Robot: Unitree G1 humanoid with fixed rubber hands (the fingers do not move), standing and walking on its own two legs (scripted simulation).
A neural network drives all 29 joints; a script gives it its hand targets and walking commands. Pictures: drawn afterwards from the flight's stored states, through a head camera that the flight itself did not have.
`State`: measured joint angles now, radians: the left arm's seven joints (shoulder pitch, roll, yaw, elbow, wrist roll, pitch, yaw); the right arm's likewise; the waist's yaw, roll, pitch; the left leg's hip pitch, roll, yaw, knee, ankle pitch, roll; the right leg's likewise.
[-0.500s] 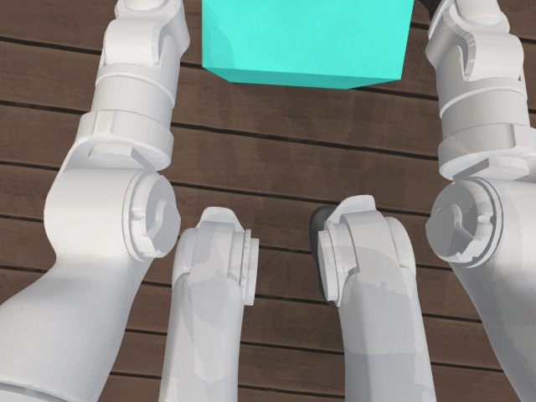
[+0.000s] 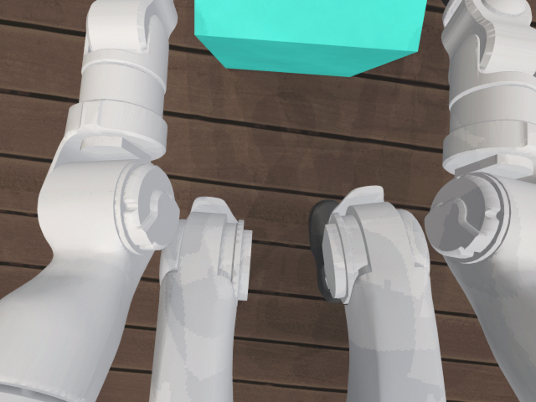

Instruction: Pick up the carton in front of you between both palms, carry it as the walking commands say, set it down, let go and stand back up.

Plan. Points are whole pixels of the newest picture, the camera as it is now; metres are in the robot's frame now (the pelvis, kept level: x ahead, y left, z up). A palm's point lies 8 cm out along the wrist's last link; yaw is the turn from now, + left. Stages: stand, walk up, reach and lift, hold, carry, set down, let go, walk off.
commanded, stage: set down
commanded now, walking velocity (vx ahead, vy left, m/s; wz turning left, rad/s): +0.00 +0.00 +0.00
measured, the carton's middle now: out of the picture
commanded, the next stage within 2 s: let go in 1.56 s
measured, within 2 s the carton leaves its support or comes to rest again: neither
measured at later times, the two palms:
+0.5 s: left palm out of the picture +0.56 +0.14 -0.18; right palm out of the picture +0.52 -0.25 -0.19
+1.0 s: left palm out of the picture +0.58 +0.13 -0.01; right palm out of the picture +0.54 -0.25 -0.02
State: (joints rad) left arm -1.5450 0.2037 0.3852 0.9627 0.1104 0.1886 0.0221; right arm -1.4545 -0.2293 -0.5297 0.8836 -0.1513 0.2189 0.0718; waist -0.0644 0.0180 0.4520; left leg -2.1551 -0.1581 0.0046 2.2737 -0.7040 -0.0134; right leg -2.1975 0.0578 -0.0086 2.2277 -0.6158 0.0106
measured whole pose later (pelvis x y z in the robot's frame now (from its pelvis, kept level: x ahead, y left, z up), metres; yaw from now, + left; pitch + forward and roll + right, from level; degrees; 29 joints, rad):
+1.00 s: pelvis -0.01 -0.01 +0.09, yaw +1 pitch +43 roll +2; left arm -1.49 0.37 0.21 1.10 -0.08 0.19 0.08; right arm -1.43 -0.36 -0.26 1.02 0.10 0.19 -0.08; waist -0.07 0.03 0.13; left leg -2.09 -0.08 0.01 1.90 -0.58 -0.01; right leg -2.14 0.05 0.00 1.88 -0.50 -0.02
